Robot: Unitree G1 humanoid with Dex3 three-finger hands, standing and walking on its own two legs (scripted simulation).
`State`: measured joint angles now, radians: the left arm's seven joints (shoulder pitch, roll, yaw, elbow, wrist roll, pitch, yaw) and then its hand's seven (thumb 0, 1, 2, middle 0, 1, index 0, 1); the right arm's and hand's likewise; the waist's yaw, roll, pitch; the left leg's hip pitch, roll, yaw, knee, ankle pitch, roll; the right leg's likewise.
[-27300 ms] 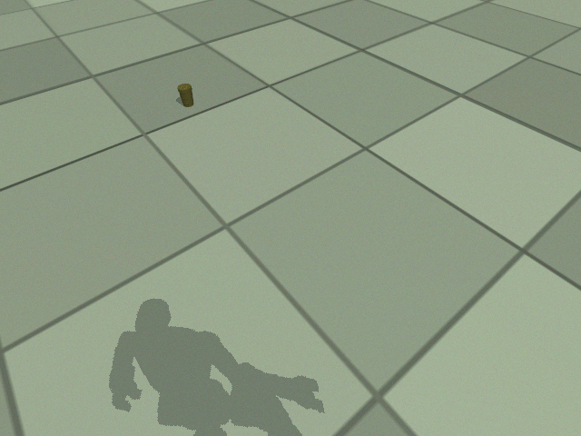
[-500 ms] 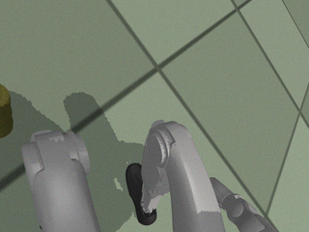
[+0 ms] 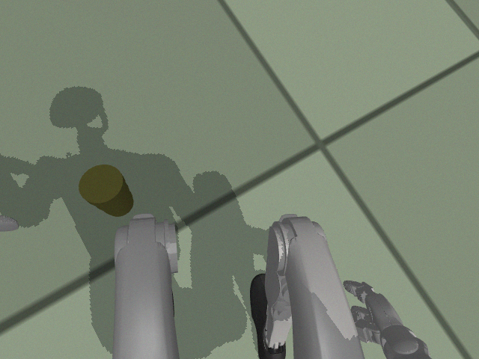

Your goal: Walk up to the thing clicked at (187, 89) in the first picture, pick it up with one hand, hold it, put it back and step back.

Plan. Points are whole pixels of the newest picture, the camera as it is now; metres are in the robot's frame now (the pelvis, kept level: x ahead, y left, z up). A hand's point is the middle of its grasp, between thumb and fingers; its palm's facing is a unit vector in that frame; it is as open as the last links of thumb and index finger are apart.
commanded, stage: home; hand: left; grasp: from the side
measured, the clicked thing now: (111, 194) +0.40 +0.27 -0.29
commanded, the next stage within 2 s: none
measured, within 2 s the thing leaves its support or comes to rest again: rests again in 0.12 s
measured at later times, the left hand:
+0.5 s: hand out of the picture +0.26 +0.30 +0.12, palm faces +0.31 -0.84 -0.44, open 17.1 cm
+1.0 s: hand out of the picture +0.24 +0.22 +0.30, palm faces +0.27 -0.92 -0.30, open 17.4 cm
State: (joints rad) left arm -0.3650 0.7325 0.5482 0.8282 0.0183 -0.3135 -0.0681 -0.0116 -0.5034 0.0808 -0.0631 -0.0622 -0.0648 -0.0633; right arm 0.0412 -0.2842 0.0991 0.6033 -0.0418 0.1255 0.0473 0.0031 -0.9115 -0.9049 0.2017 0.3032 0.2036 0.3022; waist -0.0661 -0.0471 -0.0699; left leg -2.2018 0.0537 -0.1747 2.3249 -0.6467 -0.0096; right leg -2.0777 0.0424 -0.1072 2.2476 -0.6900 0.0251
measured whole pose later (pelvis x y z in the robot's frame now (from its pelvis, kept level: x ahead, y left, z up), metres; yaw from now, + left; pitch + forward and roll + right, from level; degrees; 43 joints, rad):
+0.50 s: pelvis +0.04 -0.01 +0.22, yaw +7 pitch +27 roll -3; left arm 0.08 0.38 0.23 0.35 -0.01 0.11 0.14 -0.01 -0.48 0.09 -0.06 -0.07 -0.07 -0.07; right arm 0.11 -0.24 0.00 0.52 0.04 0.04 -0.11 0.01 -0.90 -0.90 0.20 0.30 0.20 0.30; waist -0.03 0.00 -0.18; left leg -1.46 0.06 -0.07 1.59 -0.60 -0.03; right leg -1.39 0.02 -0.06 1.57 -0.65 -0.01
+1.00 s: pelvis +0.09 +0.01 +0.35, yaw +9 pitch +10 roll -3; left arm 0.48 0.21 -0.02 -0.06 -0.03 0.31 0.19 -0.01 -0.54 0.06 -0.05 -0.06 -0.06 -0.06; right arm 0.30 -0.20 0.03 0.47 0.03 -0.06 -0.20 0.01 -0.90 -0.90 0.20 0.30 0.20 0.30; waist -0.04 0.05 -0.17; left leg -0.72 0.05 -0.03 1.03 -0.49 -0.01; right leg -0.63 0.00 -0.04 0.96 -0.50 0.02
